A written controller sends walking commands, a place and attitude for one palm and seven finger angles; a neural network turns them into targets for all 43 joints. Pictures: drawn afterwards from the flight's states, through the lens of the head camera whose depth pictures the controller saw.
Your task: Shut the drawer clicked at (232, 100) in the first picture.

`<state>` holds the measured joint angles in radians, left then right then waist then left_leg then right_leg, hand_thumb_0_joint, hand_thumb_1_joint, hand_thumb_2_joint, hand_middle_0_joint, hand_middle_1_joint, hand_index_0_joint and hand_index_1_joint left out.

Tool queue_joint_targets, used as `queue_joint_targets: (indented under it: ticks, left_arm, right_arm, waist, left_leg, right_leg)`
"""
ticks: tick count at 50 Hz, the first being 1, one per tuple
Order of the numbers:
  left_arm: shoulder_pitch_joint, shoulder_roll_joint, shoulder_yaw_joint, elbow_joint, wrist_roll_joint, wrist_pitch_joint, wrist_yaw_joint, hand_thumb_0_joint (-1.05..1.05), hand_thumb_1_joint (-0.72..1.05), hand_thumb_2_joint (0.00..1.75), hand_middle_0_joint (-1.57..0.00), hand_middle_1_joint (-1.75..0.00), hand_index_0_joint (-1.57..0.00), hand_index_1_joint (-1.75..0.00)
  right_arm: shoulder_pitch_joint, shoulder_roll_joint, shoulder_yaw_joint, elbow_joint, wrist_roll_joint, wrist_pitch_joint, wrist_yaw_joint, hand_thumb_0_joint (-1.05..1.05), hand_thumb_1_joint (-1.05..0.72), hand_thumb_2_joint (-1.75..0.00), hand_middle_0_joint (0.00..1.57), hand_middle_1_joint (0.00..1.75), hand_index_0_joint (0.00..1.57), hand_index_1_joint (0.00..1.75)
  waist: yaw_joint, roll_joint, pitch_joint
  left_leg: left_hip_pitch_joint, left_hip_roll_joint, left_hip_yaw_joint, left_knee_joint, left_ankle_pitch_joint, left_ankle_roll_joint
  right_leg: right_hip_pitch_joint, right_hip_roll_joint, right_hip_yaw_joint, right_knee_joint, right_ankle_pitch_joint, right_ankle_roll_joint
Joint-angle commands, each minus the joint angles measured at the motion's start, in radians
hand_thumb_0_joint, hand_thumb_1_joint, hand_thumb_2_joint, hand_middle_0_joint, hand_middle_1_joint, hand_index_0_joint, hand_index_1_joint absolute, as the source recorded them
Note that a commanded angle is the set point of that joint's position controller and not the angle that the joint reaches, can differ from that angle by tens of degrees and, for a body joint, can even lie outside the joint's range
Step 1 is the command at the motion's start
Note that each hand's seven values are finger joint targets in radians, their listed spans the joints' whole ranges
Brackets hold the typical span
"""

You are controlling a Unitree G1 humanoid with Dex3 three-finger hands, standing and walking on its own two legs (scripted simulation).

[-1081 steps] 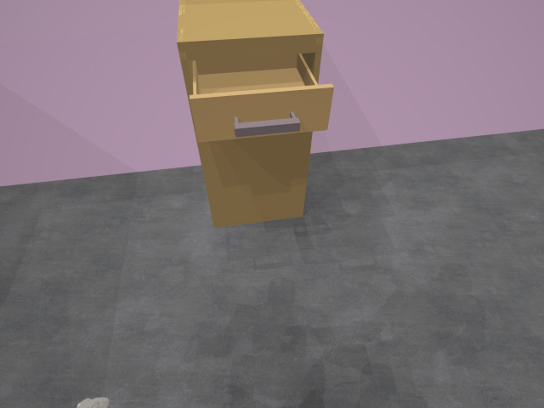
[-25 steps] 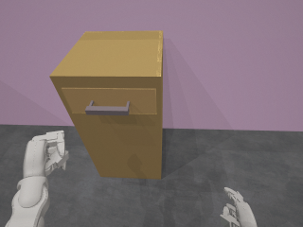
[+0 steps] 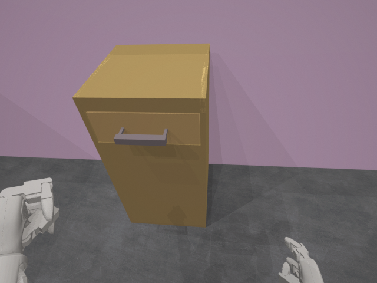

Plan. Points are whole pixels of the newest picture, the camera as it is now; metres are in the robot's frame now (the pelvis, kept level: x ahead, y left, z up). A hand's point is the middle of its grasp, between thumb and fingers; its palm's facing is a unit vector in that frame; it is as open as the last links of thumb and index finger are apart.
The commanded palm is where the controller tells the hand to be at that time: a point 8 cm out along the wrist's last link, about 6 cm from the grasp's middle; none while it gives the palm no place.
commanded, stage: step back with the hand held close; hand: left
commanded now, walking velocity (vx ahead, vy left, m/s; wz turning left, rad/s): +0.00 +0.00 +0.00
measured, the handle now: (142, 135) +0.58 +0.25 -0.04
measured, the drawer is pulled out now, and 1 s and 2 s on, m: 0.00 0.00 0.00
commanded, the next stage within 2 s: stop stepping back and stand still in 1.50 s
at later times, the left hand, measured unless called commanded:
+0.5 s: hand (43, 216) +0.17 +0.26 +0.15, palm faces +0.29 -0.82 -0.50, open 3.2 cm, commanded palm +0.11 +0.30 +0.17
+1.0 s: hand out of the picture +0.10 +0.28 +0.16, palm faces +0.38 -0.78 -0.49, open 3.2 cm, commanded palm +0.02 +0.32 +0.17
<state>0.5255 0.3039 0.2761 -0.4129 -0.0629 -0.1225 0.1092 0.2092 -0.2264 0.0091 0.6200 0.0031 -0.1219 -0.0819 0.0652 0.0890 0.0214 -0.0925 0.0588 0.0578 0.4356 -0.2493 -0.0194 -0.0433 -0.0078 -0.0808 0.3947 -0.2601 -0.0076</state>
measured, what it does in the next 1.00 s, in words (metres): walks backwards: right foot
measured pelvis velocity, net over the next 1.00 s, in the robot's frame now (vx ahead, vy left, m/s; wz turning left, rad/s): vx -0.10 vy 0.04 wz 0.04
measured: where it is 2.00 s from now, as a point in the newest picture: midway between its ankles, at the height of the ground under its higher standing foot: outside the picture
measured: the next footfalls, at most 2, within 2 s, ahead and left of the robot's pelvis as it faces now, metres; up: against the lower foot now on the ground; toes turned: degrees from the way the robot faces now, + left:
right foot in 0.98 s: -0.09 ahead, -0.08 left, +0.00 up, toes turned +5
right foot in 1.58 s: -0.25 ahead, +0.01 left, +0.00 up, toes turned -5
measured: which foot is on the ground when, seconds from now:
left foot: down 0.00-1.00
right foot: down 0.00-0.86, up 0.88-0.96, down 0.98-1.00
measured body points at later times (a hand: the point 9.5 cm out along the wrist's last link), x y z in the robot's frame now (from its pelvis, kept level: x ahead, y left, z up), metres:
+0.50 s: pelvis -0.03 +0.03 +0.00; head +0.00 +0.02 +0.44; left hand +0.15 +0.30 +0.18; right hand +0.14 -0.22 -0.09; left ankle +0.00 +0.13 -0.74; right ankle -0.02 -0.11 -0.74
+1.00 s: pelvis -0.10 +0.04 -0.01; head -0.07 +0.05 +0.44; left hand +0.07 +0.32 +0.19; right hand +0.06 -0.20 -0.09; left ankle +0.00 +0.13 -0.74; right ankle -0.13 -0.09 -0.73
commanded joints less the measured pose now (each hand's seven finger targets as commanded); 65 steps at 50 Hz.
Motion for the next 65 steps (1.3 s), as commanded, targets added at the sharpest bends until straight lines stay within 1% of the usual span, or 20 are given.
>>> queue_joint_targets:
  ticks: [1, 4, 5, 8, 10, 13, 21, 32, 37, 40, 43, 44, 49, 51, 53, 54, 58, 60, 62, 65]
  left_arm:
    - [-0.099, 0.191, 0.119, -0.240, 0.000, -0.066, 0.019, 0.00, 0.90, 0.90, -1.40, -1.60, -1.40, -1.60]
    - [-0.087, 0.189, 0.122, -0.231, 0.001, -0.059, 0.019, 0.00, 0.90, 0.90, -1.40, -1.60, -1.40, -1.60]
    - [-0.197, 0.294, 0.239, -0.312, 0.001, -0.100, 0.022, 0.00, 0.90, 0.90, -1.40, -1.60, -1.40, -1.60]
    - [-0.029, 0.181, 0.149, -0.222, 0.013, -0.113, 0.009, 0.00, 0.90, 0.90, -1.40, -1.60, -1.40, -1.60]
    - [0.017, 0.183, 0.157, -0.237, 0.014, -0.124, 0.011, 0.00, 0.90, 0.90, -1.40, -1.60, -1.40, -1.60]
    - [0.073, 0.204, 0.182, -0.277, 0.012, -0.126, 0.017, 0.00, 0.90, 0.90, -1.40, -1.60, -1.40, -1.60]
    - [0.138, 0.230, 0.214, -0.358, 0.008, -0.128, 0.034, 0.00, 0.90, 0.90, -1.40, -1.60, -1.40, -1.60]
    - [0.104, 0.216, 0.205, -0.363, 0.019, -0.162, 0.058, 0.00, 0.90, 0.90, -1.40, -1.60, -1.40, -1.60]
    - [0.079, 0.222, 0.197, -0.381, 0.022, -0.178, 0.075, 0.00, 0.90, 0.90, -1.40, -1.60, -1.40, -1.60]
    - [0.067, 0.228, 0.196, -0.394, 0.023, -0.180, 0.084, 0.00, 0.90, 0.90, -1.40, -1.60, -1.40, -1.60]
    - [0.086, 0.222, 0.218, -0.391, 0.037, -0.184, 0.082, 0.00, 0.90, 0.90, -1.40, -1.60, -1.40, -1.60]
    - [0.079, 0.236, 0.230, -0.402, 0.042, -0.188, 0.077, 0.00, 0.90, 0.90, -1.40, -1.60, -1.40, -1.60]
    - [0.143, 0.233, 0.247, -0.391, 0.036, -0.213, 0.051, 0.00, 0.90, 0.90, -1.40, -1.60, -1.40, -1.60]
    - [0.125, 0.242, 0.230, -0.411, 0.015, -0.231, 0.043, 0.00, 0.90, 0.90, -1.40, -1.60, -1.40, -1.60]
    - [0.110, 0.248, 0.216, -0.398, 0.007, -0.239, 0.044, 0.00, 0.90, 0.90, -1.40, -1.60, -1.40, -1.60]
    - [0.110, 0.258, 0.217, -0.400, 0.007, -0.232, 0.043, 0.00, 0.90, 0.90, -1.40, -1.60, -1.40, -1.60]
    - [0.106, 0.279, 0.227, -0.388, -0.002, -0.227, 0.047, 0.00, 0.90, 0.90, -1.40, -1.60, -1.40, -1.60]
    - [0.099, 0.294, 0.239, -0.373, -0.002, -0.227, 0.057, 0.00, 0.90, 0.90, -1.40, -1.60, -1.40, -1.60]
    - [0.080, 0.280, 0.228, -0.349, 0.001, -0.224, 0.058, 0.00, 0.90, 0.90, -1.40, -1.60, -1.40, -1.60]
    - [0.062, 0.286, 0.228, -0.360, -0.002, -0.238, 0.053, 0.00, 0.90, 0.90, -1.40, -1.60, -1.40, -1.60]
  right_arm:
    - [-0.143, -0.091, -0.028, -0.173, -0.002, -0.076, -0.006, 0.00, -0.90, -0.90, 0.20, 0.30, 0.20, 0.30]
    - [-0.146, -0.089, -0.026, -0.172, -0.002, -0.080, -0.002, 0.00, -0.90, -0.90, 0.20, 0.30, 0.20, 0.30]
    - [-0.128, -0.111, -0.029, -0.197, -0.005, -0.049, 0.008, 0.00, -0.90, -0.90, 0.20, 0.30, 0.20, 0.30]
    - [-0.116, -0.103, -0.037, -0.192, -0.009, -0.004, 0.015, 0.00, -0.90, -0.90, 0.20, 0.30, 0.20, 0.30]
    - [-0.117, -0.106, -0.042, -0.203, -0.013, 0.011, 0.014, 0.00, -0.90, -0.90, 0.20, 0.30, 0.20, 0.30]
    - [-0.113, -0.104, -0.054, -0.224, -0.011, 0.034, 0.015, 0.00, -0.90, -0.90, 0.20, 0.30, 0.20, 0.30]
    - [-0.111, -0.100, -0.064, -0.249, -0.006, 0.054, 0.004, 0.00, -0.90, -0.90, 0.20, 0.30, 0.20, 0.30]
    - [-0.094, -0.106, -0.064, -0.243, -0.003, 0.013, -0.004, 0.00, -0.90, -0.90, 0.20, 0.30, 0.20, 0.30]
    - [-0.070, -0.105, -0.067, -0.214, -0.007, 0.001, -0.009, 0.00, -0.90, -0.90, 0.20, 0.30, 0.20, 0.30]
    - [-0.076, -0.108, -0.061, -0.207, -0.009, -0.004, -0.016, 0.00, -0.90, -0.90, 0.20, 0.30, 0.20, 0.30]
    - [-0.100, -0.125, -0.060, -0.228, -0.007, -0.019, -0.022, 0.00, -0.90, -0.90, 0.20, 0.30, 0.20, 0.30]
    - [-0.112, -0.114, -0.061, -0.236, -0.007, -0.021, -0.024, 0.00, -0.90, -0.90, 0.20, 0.30, 0.20, 0.30]
    - [-0.106, -0.117, -0.067, -0.221, -0.023, -0.044, -0.007, 0.00, -0.90, -0.90, 0.20, 0.30, 0.20, 0.30]
    - [-0.084, -0.103, -0.059, -0.185, -0.020, -0.042, 0.004, 0.00, -0.90, -0.90, 0.20, 0.30, 0.20, 0.30]
    - [-0.065, -0.090, -0.062, -0.159, -0.016, -0.031, 0.008, 0.00, -0.90, -0.90, 0.20, 0.30, 0.20, 0.30]
    - [-0.073, -0.088, -0.069, -0.159, -0.012, -0.023, 0.009, 0.00, -0.90, -0.90, 0.20, 0.30, 0.20, 0.30]
    - [-0.116, -0.091, -0.075, -0.182, -0.001, 0.007, 0.005, 0.00, -0.90, -0.90, 0.20, 0.30, 0.20, 0.30]
    - [-0.120, -0.084, -0.071, -0.174, -0.003, 0.016, 0.000, 0.00, -0.90, -0.90, 0.20, 0.30, 0.20, 0.30]
    - [-0.127, -0.080, -0.067, -0.171, -0.006, 0.028, -0.004, 0.00, -0.90, -0.90, 0.20, 0.30, 0.20, 0.30]
    - [-0.133, -0.106, -0.062, -0.180, -0.008, 0.014, -0.014, 0.00, -0.90, -0.90, 0.20, 0.30, 0.20, 0.30]
  waist:
    - [-0.001, -0.031, -0.049]
    - [0.001, -0.037, -0.023]
    - [-0.047, -0.090, 0.084]
    - [-0.058, -0.095, 0.012]
    - [-0.055, -0.020, -0.044]
    - [-0.053, -0.049, -0.137]
    - [-0.048, -0.008, -0.185]
    - [-0.072, -0.041, -0.061]
    - [-0.082, -0.111, -0.069]
    - [-0.085, -0.048, -0.055]
    - [-0.072, 0.150, -0.064]
    - [-0.061, 0.172, -0.079]
    - [-0.065, 0.096, -0.069]
    - [-0.075, 0.001, -0.119]
    - [-0.083, -0.082, -0.255]
    - [-0.084, -0.151, -0.304]
    - [-0.089, -0.135, -0.153]
    - [-0.090, -0.134, -0.090]
    - [-0.090, -0.140, -0.052]
    - [-0.084, 0.005, -0.025]
  left_leg:
    - [0.041, -0.038, -0.018, -0.051, 0.155, 0.049]
    - [0.025, -0.036, -0.024, -0.054, 0.167, 0.042]
    - [-0.074, -0.016, -0.020, -0.026, 0.088, 0.056]
    - [-0.066, -0.010, -0.024, -0.007, 0.135, 0.055]
    - [-0.066, 0.001, -0.025, -0.030, 0.211, 0.053]
    - [-0.052, 0.016, -0.033, -0.023, 0.342, 0.056]
    - [-0.119, 0.044, -0.059, -0.024, 0.407, 0.054]
    - [-0.389, 0.035, -0.094, -0.061, -0.192, 0.069]
    - [-0.220, -0.015, -0.067, 0.099, -0.160, 0.036]
    - [-0.227, 0.011, -0.123, 0.016, -0.188, 0.040]
    - [-0.557, 0.163, -0.317, -0.300, -0.480, 0.111]
    - [-0.577, 0.185, -0.348, -0.304, -0.439, 0.123]
    - [-0.575, 0.137, -0.258, -0.173, -0.272, 0.129]
    - [-0.320, 0.054, -0.171, -0.043, 0.049, 0.074]
    - [-0.070, 0.022, -0.088, 0.081, 0.399, 0.048]
    - [-0.006, 0.019, -0.072, 0.117, 0.434, 0.041]
    - [-0.041, -0.037, -0.075, 0.203, 0.071, 0.023]
    - [-0.043, -0.054, -0.094, 0.247, 0.030, 0.010]
    - [-0.059, -0.049, -0.109, 0.205, 0.039, 0.014]
    - [-0.101, 0.036, -0.228, -0.015, -0.048, 0.038]
  right_leg:
    - [-0.077, -0.006, 0.050, -0.083, 0.149, -0.003]
    - [-0.076, 0.002, 0.044, -0.080, 0.163, -0.005]
    - [-0.194, -0.056, 0.141, -0.140, 0.192, 0.000]
    - [-0.169, -0.078, 0.114, -0.105, 0.248, 0.000]
    - [-0.129, -0.068, 0.089, -0.053, 0.304, 0.005]
    - [-0.083, -0.055, 0.072, 0.006, 0.389, 0.015]
    - [-0.074, -0.035, 0.060, 0.097, 0.384, 0.024]
    - [-0.132, -0.042, 0.126, 0.041, 0.033, 0.013]
    - [-0.363, -0.102, 0.169, -0.086, -0.168, -0.022]
    - [-0.384, -0.060, 0.120, -0.046, -0.217, -0.005]
    - [-0.064, 0.068, 0.061, 0.298, -0.082, 0.035]
    - [-0.036, 0.077, 0.068, 0.366, -0.019, 0.034]
    - [-0.003, 0.068, 0.127, 0.214, 0.059, 0.012]
    - [-0.163, 0.010, 0.191, 0.072, 0.226, -0.017]
    - [-0.234, -0.045, 0.211, 0.050, 0.499, 0.008]
    - [-0.240, -0.055, 0.199, 0.047, 0.548, 0.025]
    - [-0.448, -0.123, 0.258, -0.094, 0.143, -0.047]
    - [-0.533, -0.153, 0.268, -0.126, 0.036, -0.084]
    - [-0.545, -0.131, 0.241, -0.111, 0.011, -0.076]
    - [-0.503, 0.003, 0.144, -0.001, -0.110, -0.021]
